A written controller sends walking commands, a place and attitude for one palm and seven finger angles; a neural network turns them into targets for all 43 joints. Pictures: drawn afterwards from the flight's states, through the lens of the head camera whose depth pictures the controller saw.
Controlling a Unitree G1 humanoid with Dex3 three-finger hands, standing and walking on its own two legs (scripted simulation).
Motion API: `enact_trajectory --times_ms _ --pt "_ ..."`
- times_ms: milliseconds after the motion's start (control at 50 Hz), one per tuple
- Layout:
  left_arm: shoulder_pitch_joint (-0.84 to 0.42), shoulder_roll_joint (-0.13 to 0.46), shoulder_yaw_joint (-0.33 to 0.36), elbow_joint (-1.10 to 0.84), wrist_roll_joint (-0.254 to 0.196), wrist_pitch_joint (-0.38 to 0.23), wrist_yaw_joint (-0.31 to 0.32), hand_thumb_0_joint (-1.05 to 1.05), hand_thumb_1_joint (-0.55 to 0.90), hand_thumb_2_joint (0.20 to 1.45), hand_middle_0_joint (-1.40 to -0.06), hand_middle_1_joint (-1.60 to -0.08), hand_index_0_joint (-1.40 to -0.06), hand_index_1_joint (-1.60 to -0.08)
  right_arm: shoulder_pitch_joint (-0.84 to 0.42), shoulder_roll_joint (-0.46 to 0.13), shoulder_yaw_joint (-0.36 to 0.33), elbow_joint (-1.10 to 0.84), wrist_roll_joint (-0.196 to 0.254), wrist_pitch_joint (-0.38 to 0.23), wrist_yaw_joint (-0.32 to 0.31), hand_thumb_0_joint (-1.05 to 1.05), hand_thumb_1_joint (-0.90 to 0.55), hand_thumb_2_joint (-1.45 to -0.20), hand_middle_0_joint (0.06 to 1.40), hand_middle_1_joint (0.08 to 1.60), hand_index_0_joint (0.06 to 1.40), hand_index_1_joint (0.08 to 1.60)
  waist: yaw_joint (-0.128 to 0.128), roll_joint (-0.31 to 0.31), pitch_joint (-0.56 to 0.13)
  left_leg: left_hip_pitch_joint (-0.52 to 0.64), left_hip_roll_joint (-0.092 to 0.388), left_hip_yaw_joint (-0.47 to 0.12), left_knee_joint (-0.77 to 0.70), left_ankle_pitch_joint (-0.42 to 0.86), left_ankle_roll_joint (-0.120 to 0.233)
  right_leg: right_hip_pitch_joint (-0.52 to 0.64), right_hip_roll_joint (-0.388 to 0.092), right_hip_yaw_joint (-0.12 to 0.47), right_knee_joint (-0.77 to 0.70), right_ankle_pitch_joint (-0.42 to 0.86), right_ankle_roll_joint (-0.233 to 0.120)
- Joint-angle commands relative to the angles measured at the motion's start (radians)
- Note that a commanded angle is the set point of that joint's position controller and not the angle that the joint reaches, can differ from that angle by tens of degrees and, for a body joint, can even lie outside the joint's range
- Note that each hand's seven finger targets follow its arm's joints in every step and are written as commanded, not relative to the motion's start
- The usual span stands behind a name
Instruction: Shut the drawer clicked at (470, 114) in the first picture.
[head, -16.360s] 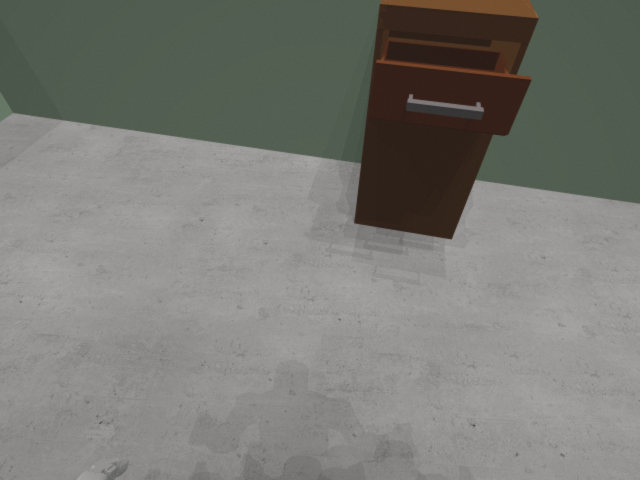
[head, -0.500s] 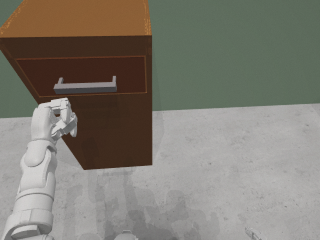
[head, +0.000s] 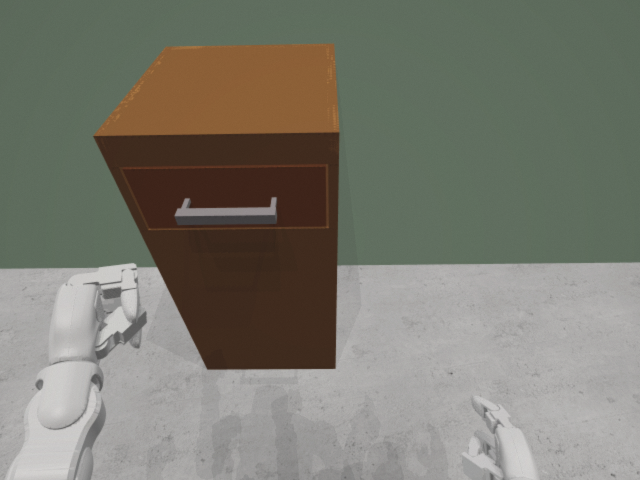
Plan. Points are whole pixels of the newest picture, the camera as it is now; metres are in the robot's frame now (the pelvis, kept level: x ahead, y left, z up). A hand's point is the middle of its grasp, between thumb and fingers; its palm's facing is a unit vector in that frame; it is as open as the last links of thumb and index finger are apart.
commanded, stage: draw the hand back to the body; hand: left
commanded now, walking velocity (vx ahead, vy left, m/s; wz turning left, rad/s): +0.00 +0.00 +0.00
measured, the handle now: (228, 209) +0.60 +0.24 -0.02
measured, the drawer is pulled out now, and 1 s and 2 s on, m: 0.00 0.00 0.00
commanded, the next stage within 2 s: step back with the hand held close in 0.48 s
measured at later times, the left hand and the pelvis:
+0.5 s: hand (81, 355) +0.18 +0.24 +0.16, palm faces +0.42 -0.82 -0.38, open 3.2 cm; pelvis +0.01 -0.01 +0.01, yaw +1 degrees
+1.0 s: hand (78, 361) +0.18 +0.24 +0.16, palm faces +0.25 -0.82 -0.52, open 3.2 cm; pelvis -0.01 +0.01 +0.01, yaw -1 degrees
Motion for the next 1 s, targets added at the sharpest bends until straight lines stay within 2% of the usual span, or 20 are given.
enact_trajectory --times_ms 0,120,180,280,340,400,420,440,460,520,580,600,620,640,680,740,820,840,920,980 --pt "-0.069 0.159 0.108 -0.317 -0.003 -0.069 0.013 0.0 0.9 0.9 -1.4 -1.6 -1.4 -1.6 -0.138 -0.106 -0.053 -0.148 -0.015 -0.067 0.0 0.0 -0.9 -0.9 0.2 0.3 0.2 0.3 0.002 -0.011 -0.082 0.272 -0.013 0.001 -0.12 0.09 0.036 -0.117 0.021 -0.03 -0.148 0.213 -0.02" --pt "0.11 0.201 0.188 -0.469 0.0 -0.084 0.015 0.0 0.9 0.9 -1.4 -1.6 -1.4 -1.6 -0.146 -0.104 -0.062 -0.138 -0.03 -0.099 0.007 0.0 -0.9 -0.9 0.2 0.3 0.2 0.3 0.022 -0.001 -0.053 0.299 -0.02 0.018 -0.131 0.126 0.037 -0.09 0.021 -0.026 -0.207 0.246 -0.015" --pt "0.18 0.182 0.194 -0.539 0.002 -0.094 0.015 0.0 0.9 0.9 -1.4 -1.6 -1.4 -1.6 -0.14 -0.095 -0.063 -0.135 -0.032 -0.111 0.012 0.0 -0.9 -0.9 0.2 0.3 0.2 0.3 0.022 0.025 -0.057 0.309 -0.021 0.018 -0.129 0.16 0.035 -0.067 0.016 -0.03 -0.194 0.281 -0.017" --pt "0.293 0.186 0.227 -0.612 0.0 -0.107 0.01 0.0 0.9 0.9 -1.4 -1.6 -1.4 -1.6 -0.143 -0.094 -0.069 -0.14 -0.032 -0.13 0.014 0.0 -0.9 -0.9 0.2 0.3 0.2 0.3 0.031 0.003 -0.018 0.306 -0.02 0.024 -0.125 0.157 0.034 -0.076 0.018 -0.029 -0.209 0.284 -0.013" --pt "0.279 0.146 0.197 -0.53 -0.001 -0.092 0.008 0.0 0.9 0.9 -1.4 -1.6 -1.4 -1.6 -0.129 -0.097 -0.072 -0.125 -0.033 -0.128 0.009 0.0 -0.9 -0.9 0.2 0.3 0.2 0.3 0.016 -0.032 0.035 0.298 -0.018 0.025 -0.14 0.119 0.036 -0.098 0.017 -0.031 -0.223 0.242 -0.005" --pt "0.241 0.147 0.2 -0.507 0.001 -0.087 0.01 0.0 0.9 0.9 -1.4 -1.6 -1.4 -1.6 -0.128 -0.101 -0.077 -0.125 -0.034 -0.12 0.0 0.0 -0.9 -0.9 0.2 0.3 0.2 0.3 0.018 -0.065 0.048 0.302 -0.018 0.025 -0.142 0.108 0.041 -0.109 0.015 -0.027 -0.23 0.222 -0.001" --pt "0.227 0.16 0.207 -0.513 0.002 -0.087 0.01 0.0 0.9 0.9 -1.4 -1.6 -1.4 -1.6 -0.134 -0.103 -0.079 -0.124 -0.034 -0.123 -0.003 0.0 -0.9 -0.9 0.2 0.3 0.2 0.3 0.019 -0.057 0.054 0.312 -0.02 0.029 -0.142 0.103 0.041 -0.118 0.019 -0.023 -0.25 0.214 0.0" --pt "0.212 0.159 0.204 -0.529 0.003 -0.092 0.012 0.0 0.9 0.9 -1.4 -1.6 -1.4 -1.6 -0.13 -0.1 -0.078 -0.125 -0.036 -0.124 -0.005 0.0 -0.9 -0.9 0.2 0.3 0.2 0.3 0.021 -0.033 0.015 0.318 -0.022 0.027 -0.143 0.109 0.042 -0.088 0.011 -0.022 -0.231 0.22 -0.004" --pt "0.211 0.169 0.212 -0.541 0.004 -0.095 0.014 0.0 0.9 0.9 -1.4 -1.6 -1.4 -1.6 -0.134 -0.098 -0.076 -0.126 -0.038 -0.126 -0.006 0.0 -0.9 -0.9 0.2 0.3 0.2 0.3 0.028 -0.048 0.006 0.322 -0.023 0.025 -0.138 0.128 0.044 -0.084 0.012 -0.023 -0.227 0.244 -0.005" --pt "0.226 0.194 0.228 -0.59 0.008 -0.097 0.018 0.0 0.9 0.9 -1.4 -1.6 -1.4 -1.6 -0.141 -0.098 -0.076 -0.126 -0.041 -0.138 -0.004 0.0 -0.9 -0.9 0.2 0.3 0.2 0.3 0.041 0.011 -0.052 0.34 -0.028 0.03 -0.123 0.186 0.041 -0.046 0.009 -0.016 -0.218 0.32 -0.007" --pt "0.249 0.181 0.218 -0.592 0.007 -0.093 0.021 0.0 0.9 0.9 -1.4 -1.6 -1.4 -1.6 -0.142 -0.089 -0.071 -0.125 -0.041 -0.14 -0.001 0.0 -0.9 -0.9 0.2 0.3 0.2 0.3 0.039 0.026 -0.033 0.329 -0.028 0.032 -0.117 0.21 0.037 -0.045 0.005 -0.019 -0.204 0.352 -0.009" --pt "0.158 0.3 0.336 -0.678 0.021 -0.131 0.026 0.0 0.9 0.9 -1.4 -1.6 -1.4 -1.6 -0.116 -0.116 -0.078 -0.149 -0.042 -0.103 0.014 0.0 -0.9 -0.9 0.2 0.3 0.2 0.3 -0.011 -0.003 0.043 0.266 -0.011 0.021 -0.071 0.195 0.053 -0.142 -0.039 0.034 -0.254 0.411 0.005" --pt "0.173 0.314 0.358 -0.646 0.023 -0.149 0.024 0.0 0.9 0.9 -1.4 -1.6 -1.4 -1.6 -0.127 -0.106 -0.08 -0.141 -0.043 -0.088 0.013 0.0 -0.9 -0.9 0.2 0.3 0.2 0.3 -0.008 -0.012 0.045 0.267 -0.017 0.022 -0.058 0.185 0.049 -0.151 -0.054 0.038 -0.264 0.454 0.004" --pt "0.262 0.239 0.292 -0.581 0.025 -0.143 0.016 0.0 0.9 0.9 -1.4 -1.6 -1.4 -1.6 -0.13 -0.103 -0.083 -0.131 -0.045 -0.072 0.015 0.0 -0.9 -0.9 0.2 0.3 0.2 0.3 -0.017 -0.03 0.05 0.257 -0.012 0.02 -0.057 0.228 0.051 -0.143 -0.057 0.023 -0.241 0.49 0.009" --pt "0.332 0.19 0.259 -0.539 0.023 -0.138 0.005 0.0 0.9 0.9 -1.4 -1.6 -1.4 -1.6 -0.113 -0.11 -0.096 -0.148 -0.04 -0.045 0.026 0.0 -0.9 -0.9 0.2 0.3 0.2 0.3 -0.021 -0.027 0.011 0.261 0.001 0.022 -0.063 0.307 0.047 -0.122 -0.049 0.007 -0.209 0.506 0.017" --pt "0.411 0.18 0.261 -0.521 0.016 -0.14 -0.001 0.0 0.9 0.9 -1.4 -1.6 -1.4 -1.6 -0.104 -0.11 -0.107 -0.159 -0.036 -0.014 0.031 0.0 -0.9 -0.9 0.2 0.3 0.2 0.3 -0.02 -0.018 -0.056 0.281 0.018 0.022 -0.074 0.427 0.049 -0.096 -0.037 -0.012 -0.178 0.53 0.026" --pt "0.449 0.241 0.319 -0.585 0.003 -0.146 0.005 0.0 0.9 0.9 -1.4 -1.6 -1.4 -1.6 -0.126 -0.105 -0.115 -0.187 -0.03 0.012 0.028 0.0 -0.9 -0.9 0.2 0.3 0.2 0.3 -0.005 -0.059 -0.14 0.295 0.026 0.027 -0.07 0.51 0.048 -0.074 -0.029 -0.019 -0.145 0.575 0.034" --pt "0.46 0.235 0.312 -0.61 0.002 -0.148 0.008 0.0 0.9 0.9 -1.4 -1.6 -1.4 -1.6 -0.115 -0.105 -0.114 -0.196 -0.029 0.017 0.028 0.0 -0.9 -0.9 0.2 0.3 0.2 0.3 -0.009 -0.057 -0.158 0.282 0.029 0.019 -0.07 0.536 0.048 -0.053 -0.027 -0.025 -0.122 0.58 0.032" --pt "0.473 0.285 0.355 -0.691 -0.003 -0.155 0.025 0.0 0.9 0.9 -1.4 -1.6 -1.4 -1.6 -0.12 -0.112 -0.121 -0.211 -0.029 0.014 0.021 0.0 -0.9 -0.9 0.2 0.3 0.2 0.3 0.0 0.004 -0.192 0.278 0.032 0.026 -0.067 0.527 0.046 -0.073 -0.014 -0.019 -0.103 0.53 0.034" --pt "0.493 0.253 0.328 -0.683 -0.003 -0.155 0.036 0.0 0.9 0.9 -1.4 -1.6 -1.4 -1.6 -0.096 -0.107 -0.12 -0.208 -0.028 0.009 0.021 0.0 -0.9 -0.9 0.2 0.3 0.2 0.3 -0.015 0.005 -0.164 0.23 0.035 0.011 -0.071 0.474 0.042 -0.09 -0.014 -0.018 -0.1 0.464 0.032"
